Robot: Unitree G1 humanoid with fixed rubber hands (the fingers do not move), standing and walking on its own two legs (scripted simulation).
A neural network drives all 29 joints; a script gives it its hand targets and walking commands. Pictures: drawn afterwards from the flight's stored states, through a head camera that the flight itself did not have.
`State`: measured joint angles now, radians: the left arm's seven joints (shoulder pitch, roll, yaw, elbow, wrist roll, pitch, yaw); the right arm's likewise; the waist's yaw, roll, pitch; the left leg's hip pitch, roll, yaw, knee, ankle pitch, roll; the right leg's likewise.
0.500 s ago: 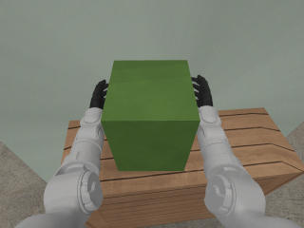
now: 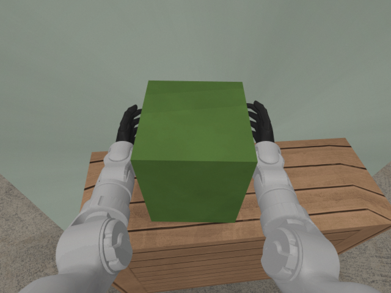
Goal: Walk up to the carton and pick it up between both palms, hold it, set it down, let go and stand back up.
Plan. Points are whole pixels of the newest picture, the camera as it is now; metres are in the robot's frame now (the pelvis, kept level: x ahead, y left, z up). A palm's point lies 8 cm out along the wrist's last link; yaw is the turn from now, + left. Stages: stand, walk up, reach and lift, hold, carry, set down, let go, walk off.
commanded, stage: set down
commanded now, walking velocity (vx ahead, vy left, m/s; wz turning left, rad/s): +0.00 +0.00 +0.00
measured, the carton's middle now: (194, 155) +0.40 +0.03 +0.04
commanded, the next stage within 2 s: none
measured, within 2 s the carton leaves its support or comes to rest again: rests again in 0.28 s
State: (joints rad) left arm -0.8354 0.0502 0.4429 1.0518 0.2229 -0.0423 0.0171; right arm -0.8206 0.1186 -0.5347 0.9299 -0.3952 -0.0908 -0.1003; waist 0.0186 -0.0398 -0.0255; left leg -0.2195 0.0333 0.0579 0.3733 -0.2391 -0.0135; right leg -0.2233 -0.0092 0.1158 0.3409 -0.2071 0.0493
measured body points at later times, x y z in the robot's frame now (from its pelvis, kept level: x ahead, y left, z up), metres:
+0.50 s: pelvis +0.00 +0.00 +0.00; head +0.06 +0.02 +0.45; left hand +0.43 +0.18 +0.06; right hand +0.44 -0.12 +0.08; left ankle -0.04 +0.12 -0.75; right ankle -0.02 -0.15 -0.75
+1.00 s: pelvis +0.00 +0.00 +0.00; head +0.06 +0.02 +0.45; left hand +0.43 +0.18 +0.05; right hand +0.43 -0.12 +0.08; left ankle -0.04 +0.12 -0.75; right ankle -0.02 -0.15 -0.75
